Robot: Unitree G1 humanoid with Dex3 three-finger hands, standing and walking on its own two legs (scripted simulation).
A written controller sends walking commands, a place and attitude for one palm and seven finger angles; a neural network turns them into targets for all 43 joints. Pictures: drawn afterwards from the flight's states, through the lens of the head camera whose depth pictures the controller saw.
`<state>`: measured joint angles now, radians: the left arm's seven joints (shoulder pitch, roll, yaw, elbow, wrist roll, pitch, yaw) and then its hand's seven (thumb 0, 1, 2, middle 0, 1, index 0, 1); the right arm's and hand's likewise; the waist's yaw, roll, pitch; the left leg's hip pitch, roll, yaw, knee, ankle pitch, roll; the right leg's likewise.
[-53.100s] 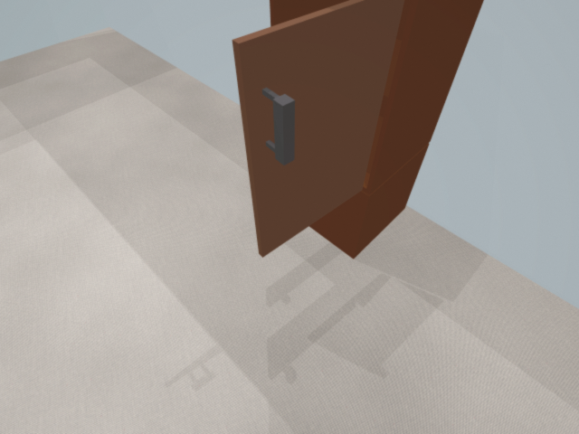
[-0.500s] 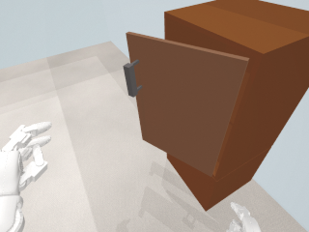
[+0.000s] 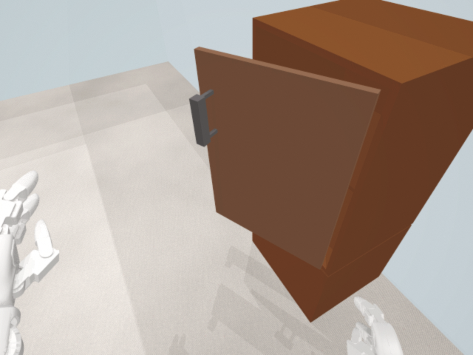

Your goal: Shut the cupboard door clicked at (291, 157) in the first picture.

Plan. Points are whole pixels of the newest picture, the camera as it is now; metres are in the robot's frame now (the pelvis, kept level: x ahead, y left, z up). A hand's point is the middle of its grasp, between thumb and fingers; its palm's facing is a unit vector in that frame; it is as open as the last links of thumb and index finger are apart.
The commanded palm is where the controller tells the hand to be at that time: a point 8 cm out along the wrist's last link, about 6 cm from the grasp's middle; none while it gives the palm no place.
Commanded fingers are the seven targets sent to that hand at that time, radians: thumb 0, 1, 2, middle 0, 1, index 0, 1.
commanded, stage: step back with the hand held close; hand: left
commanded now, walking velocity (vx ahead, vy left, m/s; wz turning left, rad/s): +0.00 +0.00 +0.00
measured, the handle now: (206, 117) +0.64 +0.16 +0.09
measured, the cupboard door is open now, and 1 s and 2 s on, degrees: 25 25 25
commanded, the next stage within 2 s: stop stepping back and stand still in 1.20 s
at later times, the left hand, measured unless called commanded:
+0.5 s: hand (24, 266) +0.17 +0.30 +0.15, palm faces +0.39 -0.78 -0.49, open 7.4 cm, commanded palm +0.11 +0.33 +0.17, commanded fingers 0.00 0.90 0.90 -0.20 -0.30 -0.20 -0.30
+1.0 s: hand out of the picture +0.06 +0.29 +0.16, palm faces +0.51 -0.76 -0.41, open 7.4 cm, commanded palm -0.01 +0.33 +0.17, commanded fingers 0.00 0.90 0.90 -0.20 -0.30 -0.20 -0.30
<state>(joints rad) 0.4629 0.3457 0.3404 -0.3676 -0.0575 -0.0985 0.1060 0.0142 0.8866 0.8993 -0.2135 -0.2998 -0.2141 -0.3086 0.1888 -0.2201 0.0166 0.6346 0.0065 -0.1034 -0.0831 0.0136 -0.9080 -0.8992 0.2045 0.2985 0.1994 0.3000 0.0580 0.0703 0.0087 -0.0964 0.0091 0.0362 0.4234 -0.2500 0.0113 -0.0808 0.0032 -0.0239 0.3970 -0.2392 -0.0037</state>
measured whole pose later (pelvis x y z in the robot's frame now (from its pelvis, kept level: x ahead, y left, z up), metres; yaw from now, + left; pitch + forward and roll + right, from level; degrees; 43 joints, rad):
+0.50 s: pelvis -0.04 +0.03 -0.01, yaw -2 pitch +0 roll -1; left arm 0.54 0.45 0.43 -0.47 -0.05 -0.15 0.14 0.01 0.89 0.90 -0.21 -0.30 -0.21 -0.31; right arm 0.19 -0.24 0.00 0.54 0.02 0.01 -0.10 0.01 -0.91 -0.90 0.20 0.30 0.20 0.30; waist 0.00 0.01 -0.01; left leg -0.33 -0.01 0.08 0.59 -0.26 0.06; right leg -0.32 -0.02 0.02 0.55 -0.23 0.04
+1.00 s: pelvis -0.14 +0.03 -0.03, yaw +3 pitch -2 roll +0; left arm 0.47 0.42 0.44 -0.52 -0.02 -0.24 0.18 0.01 0.88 0.90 -0.21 -0.30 -0.21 -0.31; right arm 0.23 -0.22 0.00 0.63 0.00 -0.04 -0.06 0.01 -0.91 -0.90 0.21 0.30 0.20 0.30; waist -0.01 -0.04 0.03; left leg -0.52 -0.02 0.07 0.76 -0.41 0.02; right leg -0.48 -0.03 0.02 0.68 -0.17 0.02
